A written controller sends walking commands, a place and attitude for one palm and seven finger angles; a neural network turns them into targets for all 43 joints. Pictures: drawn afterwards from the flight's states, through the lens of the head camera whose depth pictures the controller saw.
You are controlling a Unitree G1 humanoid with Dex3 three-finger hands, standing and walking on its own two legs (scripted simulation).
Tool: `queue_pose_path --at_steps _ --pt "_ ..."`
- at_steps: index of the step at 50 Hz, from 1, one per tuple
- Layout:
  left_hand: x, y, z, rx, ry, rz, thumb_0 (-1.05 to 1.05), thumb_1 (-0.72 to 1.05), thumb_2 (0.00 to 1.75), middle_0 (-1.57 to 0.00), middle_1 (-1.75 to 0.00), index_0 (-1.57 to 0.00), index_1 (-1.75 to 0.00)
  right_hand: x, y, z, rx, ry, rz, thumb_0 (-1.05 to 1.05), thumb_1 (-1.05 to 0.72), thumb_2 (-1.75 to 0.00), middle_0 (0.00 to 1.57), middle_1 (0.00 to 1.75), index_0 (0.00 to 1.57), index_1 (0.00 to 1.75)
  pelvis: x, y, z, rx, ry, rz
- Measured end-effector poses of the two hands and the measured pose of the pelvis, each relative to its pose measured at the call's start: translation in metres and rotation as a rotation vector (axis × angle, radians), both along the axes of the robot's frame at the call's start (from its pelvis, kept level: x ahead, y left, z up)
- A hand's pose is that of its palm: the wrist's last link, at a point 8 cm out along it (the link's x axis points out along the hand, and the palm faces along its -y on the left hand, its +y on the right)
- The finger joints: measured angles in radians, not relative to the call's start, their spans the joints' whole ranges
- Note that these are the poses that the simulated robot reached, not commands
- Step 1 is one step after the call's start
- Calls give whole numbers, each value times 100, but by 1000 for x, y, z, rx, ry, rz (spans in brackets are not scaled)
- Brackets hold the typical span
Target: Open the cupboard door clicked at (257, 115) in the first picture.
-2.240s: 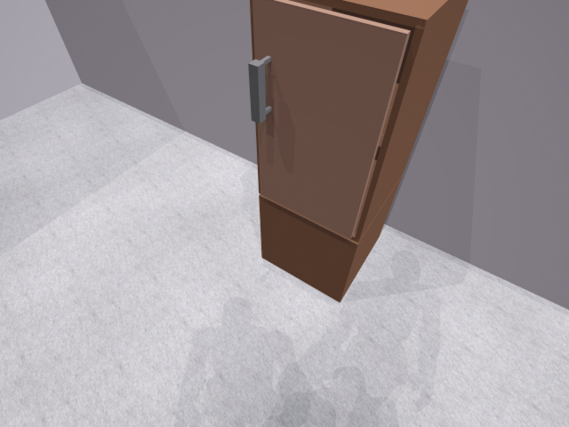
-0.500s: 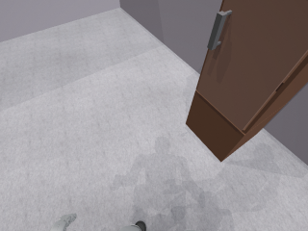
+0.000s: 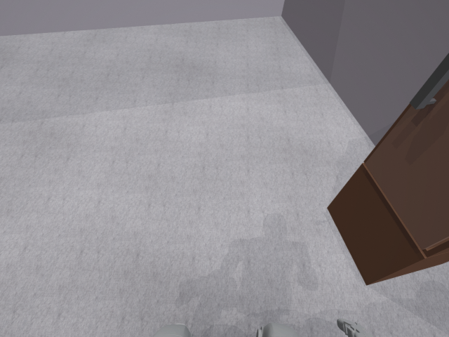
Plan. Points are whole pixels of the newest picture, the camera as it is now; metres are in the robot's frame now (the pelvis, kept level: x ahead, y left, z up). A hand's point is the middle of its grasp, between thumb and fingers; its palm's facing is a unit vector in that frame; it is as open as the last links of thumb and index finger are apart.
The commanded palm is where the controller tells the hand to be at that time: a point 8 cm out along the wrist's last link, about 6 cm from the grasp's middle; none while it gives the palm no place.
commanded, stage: walk around to get in front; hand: left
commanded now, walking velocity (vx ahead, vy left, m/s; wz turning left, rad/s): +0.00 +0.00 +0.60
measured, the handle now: (442, 81) +0.69 -0.49 +0.07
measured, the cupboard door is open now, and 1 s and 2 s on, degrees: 0 0 0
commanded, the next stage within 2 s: none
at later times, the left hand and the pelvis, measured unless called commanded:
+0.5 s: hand out of the picture +0.01 +0.17 -0.15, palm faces +0.33 -0.91 -0.25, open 7.4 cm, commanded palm none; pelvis +0.01 -0.03 +0.01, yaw +19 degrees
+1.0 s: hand out of the picture -0.01 +0.23 -0.13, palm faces +0.56 -0.77 -0.29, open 7.4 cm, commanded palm none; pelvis +0.00 -0.02 +0.01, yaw +35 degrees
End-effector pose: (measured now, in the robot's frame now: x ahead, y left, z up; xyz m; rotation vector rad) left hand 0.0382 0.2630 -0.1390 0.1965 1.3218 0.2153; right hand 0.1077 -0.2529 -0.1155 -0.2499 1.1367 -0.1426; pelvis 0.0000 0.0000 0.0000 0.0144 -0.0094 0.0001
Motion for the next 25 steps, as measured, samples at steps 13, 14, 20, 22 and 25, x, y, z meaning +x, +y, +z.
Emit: queue_pose_path --at_steps 13,14,20,22,25 --pt "11 -22 32 83 -192 84 1 91 90 -20 -30 -20 -30 13 -17 -25 61 70 98 0 -91 -90 21 30 20 30 0 -34 -2 -3 13 164" --pt "5 -25 34 83 -184 100 1 91 90 -20 -30 -20 -30 14 -19 -26 62 81 108 0 -91 -90 21 30 20 30 1 -35 0 -1 11 182" --pt "-26 -44 35 48 -114 185 1 90 90 -20 -30 -20 -30 21 -18 -16 67 126 156 0 -91 -90 20 29 20 30 6 -37 11 17 14 262" --pt "-35 -48 32 30 -107 216 1 90 90 -20 -30 -20 -30 25 -13 -14 60 142 184 0 -91 -90 20 29 20 30 6 -35 13 18 15 293" --pt "-51 -48 24 4 -105 274 1 90 90 -20 -30 -21 -30 35 1 -12 43 153 242 1 -91 -90 20 29 20 30 5 -29 11 12 14 340"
